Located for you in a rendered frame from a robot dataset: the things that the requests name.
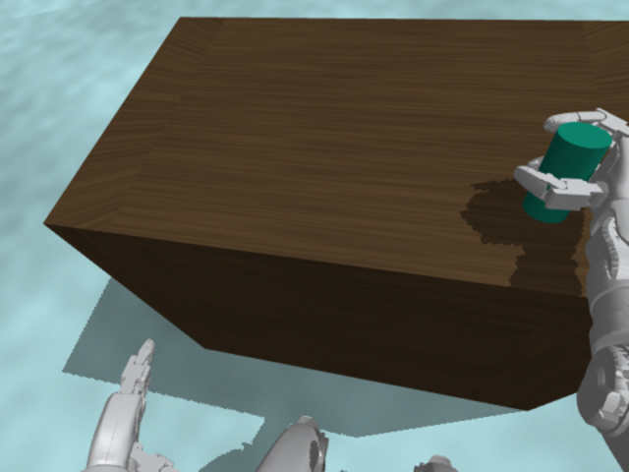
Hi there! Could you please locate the can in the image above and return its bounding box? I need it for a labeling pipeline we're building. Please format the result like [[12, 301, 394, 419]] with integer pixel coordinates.
[[522, 122, 612, 223]]

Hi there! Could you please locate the left robot hand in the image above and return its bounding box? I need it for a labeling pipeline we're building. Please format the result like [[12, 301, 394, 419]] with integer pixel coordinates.
[[86, 338, 180, 472]]

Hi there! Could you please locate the right robot hand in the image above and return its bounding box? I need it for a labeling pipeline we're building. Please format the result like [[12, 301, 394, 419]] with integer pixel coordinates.
[[513, 108, 629, 217]]

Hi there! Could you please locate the right robot arm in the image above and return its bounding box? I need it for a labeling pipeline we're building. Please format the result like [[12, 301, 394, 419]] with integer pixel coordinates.
[[577, 200, 629, 472]]

